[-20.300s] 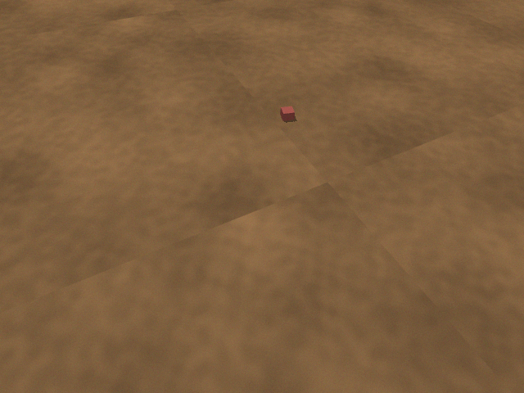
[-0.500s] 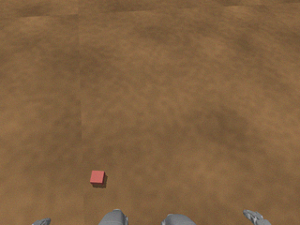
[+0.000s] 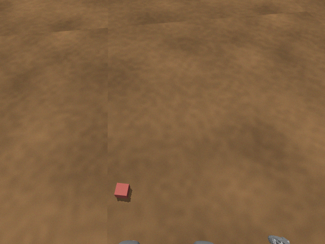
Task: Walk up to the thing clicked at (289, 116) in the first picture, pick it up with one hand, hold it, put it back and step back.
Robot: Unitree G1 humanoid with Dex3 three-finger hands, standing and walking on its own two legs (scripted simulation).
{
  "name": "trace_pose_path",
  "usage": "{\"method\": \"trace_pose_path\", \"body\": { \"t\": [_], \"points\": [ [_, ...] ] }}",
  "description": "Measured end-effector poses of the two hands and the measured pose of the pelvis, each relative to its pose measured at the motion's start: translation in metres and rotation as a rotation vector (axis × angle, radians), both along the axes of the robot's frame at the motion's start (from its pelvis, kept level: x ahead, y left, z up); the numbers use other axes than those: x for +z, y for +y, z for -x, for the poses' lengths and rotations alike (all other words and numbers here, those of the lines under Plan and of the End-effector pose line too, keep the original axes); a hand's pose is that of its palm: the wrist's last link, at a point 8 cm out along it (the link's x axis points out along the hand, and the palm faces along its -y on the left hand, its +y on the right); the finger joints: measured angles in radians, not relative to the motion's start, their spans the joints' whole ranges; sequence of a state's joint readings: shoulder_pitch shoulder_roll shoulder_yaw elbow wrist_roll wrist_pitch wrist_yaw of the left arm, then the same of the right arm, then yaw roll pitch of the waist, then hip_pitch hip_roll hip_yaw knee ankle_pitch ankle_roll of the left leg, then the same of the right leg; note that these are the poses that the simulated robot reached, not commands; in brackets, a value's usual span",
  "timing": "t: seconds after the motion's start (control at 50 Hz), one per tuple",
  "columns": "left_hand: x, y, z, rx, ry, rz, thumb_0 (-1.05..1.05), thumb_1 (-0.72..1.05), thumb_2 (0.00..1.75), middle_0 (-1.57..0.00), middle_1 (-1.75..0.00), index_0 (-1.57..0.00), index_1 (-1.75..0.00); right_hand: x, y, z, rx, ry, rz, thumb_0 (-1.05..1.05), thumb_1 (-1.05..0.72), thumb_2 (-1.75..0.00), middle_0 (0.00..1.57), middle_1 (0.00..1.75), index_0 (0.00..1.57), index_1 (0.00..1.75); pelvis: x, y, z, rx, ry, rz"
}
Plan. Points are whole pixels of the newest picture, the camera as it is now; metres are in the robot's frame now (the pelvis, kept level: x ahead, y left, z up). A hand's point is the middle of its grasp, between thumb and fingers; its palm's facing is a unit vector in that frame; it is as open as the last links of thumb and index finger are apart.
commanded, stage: walk up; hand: left
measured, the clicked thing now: (122, 190) +0.47 +0.26 -0.73
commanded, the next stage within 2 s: stand in 1.52 s
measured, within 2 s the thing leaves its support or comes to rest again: neither
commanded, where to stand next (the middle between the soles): +0.08 +0.05 m, yaw -3 degrees
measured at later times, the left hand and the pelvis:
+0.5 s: hand out of the picture +0.11 +0.26 -0.14, palm faces -0.01 -0.94 -0.34, open 7.4 cm; pelvis +0.02 +0.01 +0.02, yaw +0 degrees
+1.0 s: hand out of the picture +0.11 +0.26 -0.13, palm faces +0.02 -0.94 -0.35, open 7.4 cm; pelvis +0.03 +0.00 +0.02, yaw +1 degrees
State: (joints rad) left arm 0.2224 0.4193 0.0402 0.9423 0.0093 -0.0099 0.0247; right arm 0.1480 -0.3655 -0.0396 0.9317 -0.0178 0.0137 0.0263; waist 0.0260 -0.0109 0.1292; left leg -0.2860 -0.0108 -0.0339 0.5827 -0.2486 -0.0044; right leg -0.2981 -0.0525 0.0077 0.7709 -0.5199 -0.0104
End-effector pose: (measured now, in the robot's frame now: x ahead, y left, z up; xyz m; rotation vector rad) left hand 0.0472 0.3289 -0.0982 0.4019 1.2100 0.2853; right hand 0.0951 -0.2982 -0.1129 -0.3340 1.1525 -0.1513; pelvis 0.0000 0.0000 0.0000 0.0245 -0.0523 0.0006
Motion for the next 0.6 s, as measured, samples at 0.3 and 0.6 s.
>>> {"method": "trace_pose_path", "body": {
  "t": [0.3, 0.6],
  "points": [
    [-0.009, -0.024, -0.022, -0.024, -0.025, 0.116, 0.01, 0.90, 0.90, -0.20, -0.31, -0.20, -0.30, 0.006, 0.008, 0.031, -0.059, 0.056, -0.006, 0.01, -0.91, -0.90, 0.20, 0.30, 0.20, 0.30, 0.009, 0.007, -0.008, -0.007, 0.005, 0.035],
    [0.000, -0.021, -0.072, -0.027, -0.046, 0.108, 0.01, 0.91, 0.90, -0.20, -0.30, -0.20, -0.30, 0.017, 0.005, -0.006, -0.063, 0.041, 0.018, 0.01, -0.91, -0.90, 0.20, 0.30, 0.20, 0.30, 0.018, 0.007, -0.029, 0.001, 0.022, 0.035]
  ]
}}
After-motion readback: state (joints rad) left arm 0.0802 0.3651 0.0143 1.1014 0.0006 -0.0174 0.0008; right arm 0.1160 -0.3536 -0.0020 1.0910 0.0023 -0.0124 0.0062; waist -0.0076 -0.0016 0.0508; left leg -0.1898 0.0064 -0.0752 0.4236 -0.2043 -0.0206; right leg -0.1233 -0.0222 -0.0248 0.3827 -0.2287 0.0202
